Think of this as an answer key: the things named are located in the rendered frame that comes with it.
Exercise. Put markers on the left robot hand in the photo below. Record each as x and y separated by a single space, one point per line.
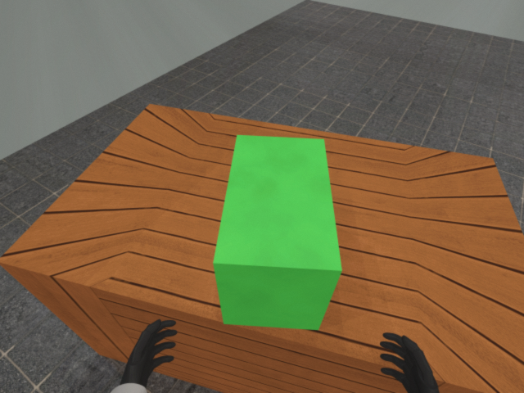
141 363

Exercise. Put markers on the carton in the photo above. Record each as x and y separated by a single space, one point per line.
277 260

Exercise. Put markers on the pedestal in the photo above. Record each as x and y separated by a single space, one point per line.
429 242

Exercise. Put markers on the right robot hand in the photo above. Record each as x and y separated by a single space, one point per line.
418 376

